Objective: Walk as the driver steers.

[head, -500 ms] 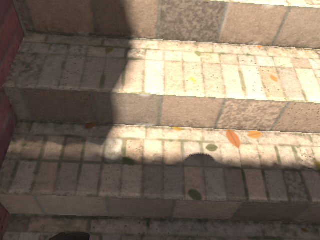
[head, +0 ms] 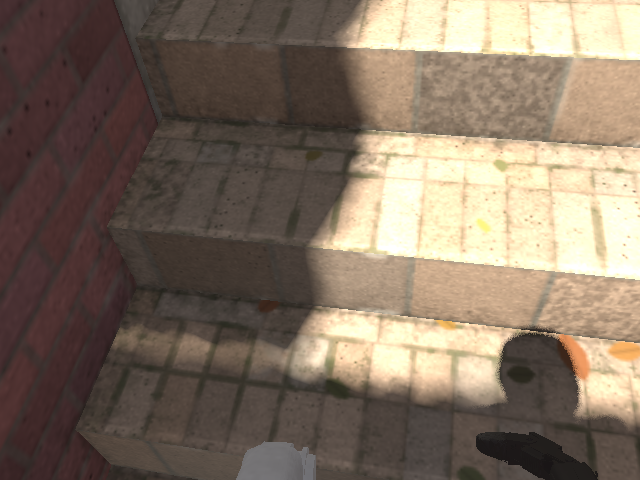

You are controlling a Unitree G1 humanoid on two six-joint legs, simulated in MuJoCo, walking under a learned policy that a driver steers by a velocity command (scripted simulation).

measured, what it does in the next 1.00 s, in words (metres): climbs, turning right: left foot 0.17 m higher, then right foot 0.17 m higher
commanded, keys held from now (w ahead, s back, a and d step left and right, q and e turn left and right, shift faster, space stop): w+e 0.92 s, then w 0.08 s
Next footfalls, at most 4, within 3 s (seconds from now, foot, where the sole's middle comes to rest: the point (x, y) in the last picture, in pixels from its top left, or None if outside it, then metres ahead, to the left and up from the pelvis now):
0.12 left None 0.23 0.11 -0.61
0.66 right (457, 397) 0.49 -0.14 -0.44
1.14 left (446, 181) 0.79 -0.14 -0.27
1.62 right None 0.97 -0.47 -0.10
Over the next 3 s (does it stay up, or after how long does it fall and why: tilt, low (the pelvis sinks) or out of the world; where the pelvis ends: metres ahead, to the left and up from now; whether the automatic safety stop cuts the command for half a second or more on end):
stays up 1.38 -0.43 0.85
